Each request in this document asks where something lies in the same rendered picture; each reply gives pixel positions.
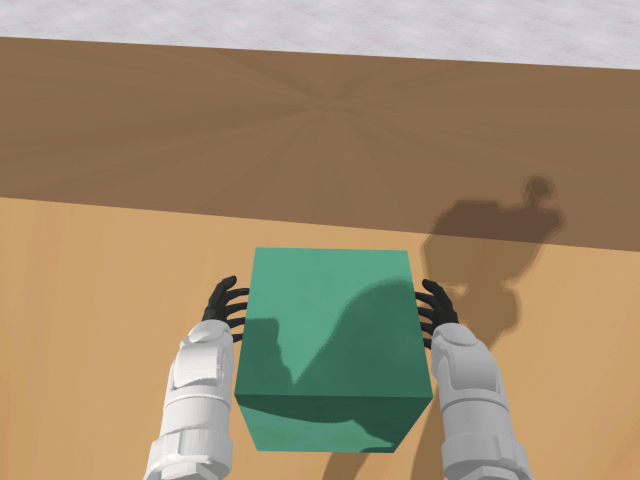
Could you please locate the right robot hand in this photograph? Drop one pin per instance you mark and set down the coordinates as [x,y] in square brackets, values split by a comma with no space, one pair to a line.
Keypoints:
[442,305]

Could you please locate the left robot hand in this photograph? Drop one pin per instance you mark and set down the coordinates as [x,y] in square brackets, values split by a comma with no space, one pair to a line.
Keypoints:
[217,308]

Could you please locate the right robot forearm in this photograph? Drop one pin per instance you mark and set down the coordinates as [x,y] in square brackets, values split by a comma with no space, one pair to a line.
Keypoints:
[480,443]

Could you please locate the left robot forearm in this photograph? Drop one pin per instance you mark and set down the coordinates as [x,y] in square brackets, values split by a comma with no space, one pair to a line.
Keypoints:
[194,442]

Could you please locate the carton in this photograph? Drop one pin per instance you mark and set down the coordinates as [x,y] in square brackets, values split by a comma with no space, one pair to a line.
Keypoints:
[332,356]

